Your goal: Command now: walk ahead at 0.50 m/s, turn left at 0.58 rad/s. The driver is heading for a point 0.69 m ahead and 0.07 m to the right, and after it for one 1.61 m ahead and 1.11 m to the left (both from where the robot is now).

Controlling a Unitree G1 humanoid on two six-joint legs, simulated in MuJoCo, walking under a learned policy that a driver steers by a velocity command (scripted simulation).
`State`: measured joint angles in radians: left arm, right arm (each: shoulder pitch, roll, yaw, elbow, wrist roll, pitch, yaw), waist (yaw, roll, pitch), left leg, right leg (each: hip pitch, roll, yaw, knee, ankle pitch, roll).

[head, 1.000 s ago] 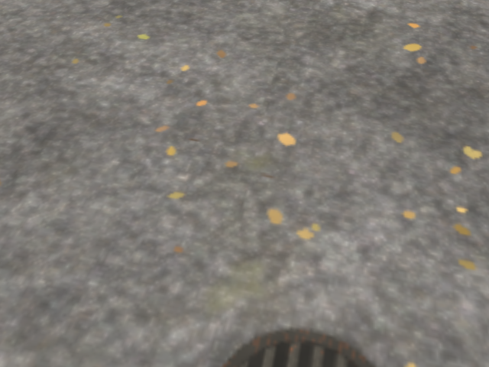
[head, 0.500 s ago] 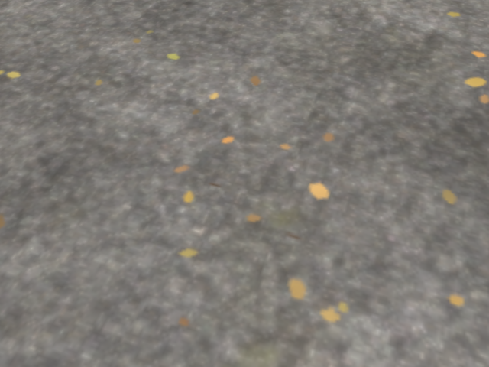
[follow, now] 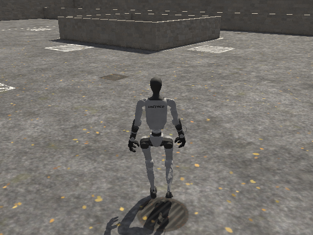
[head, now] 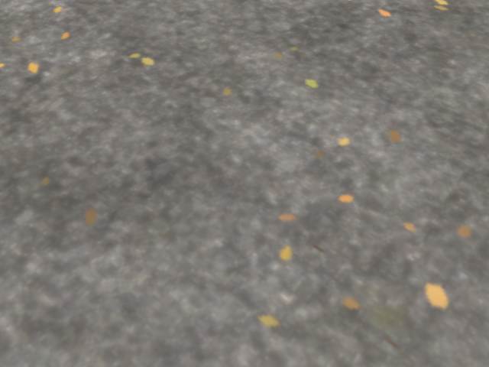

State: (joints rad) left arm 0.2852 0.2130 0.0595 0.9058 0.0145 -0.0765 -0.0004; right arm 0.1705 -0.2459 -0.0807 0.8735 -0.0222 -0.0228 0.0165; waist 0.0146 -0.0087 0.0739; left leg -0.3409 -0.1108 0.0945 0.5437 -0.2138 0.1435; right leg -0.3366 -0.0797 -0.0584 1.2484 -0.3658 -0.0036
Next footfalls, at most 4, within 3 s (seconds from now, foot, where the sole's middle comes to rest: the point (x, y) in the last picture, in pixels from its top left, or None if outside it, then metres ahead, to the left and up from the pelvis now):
0.46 right None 0.44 -0.09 -0.76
0.96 left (215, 282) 0.68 0.12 -0.76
1.50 right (281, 290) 0.66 -0.07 -0.76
1.98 left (215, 332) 0.54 0.11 -0.76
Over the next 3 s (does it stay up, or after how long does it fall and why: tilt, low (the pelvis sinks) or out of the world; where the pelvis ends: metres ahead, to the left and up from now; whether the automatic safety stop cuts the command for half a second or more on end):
stays up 0.57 0.01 0.02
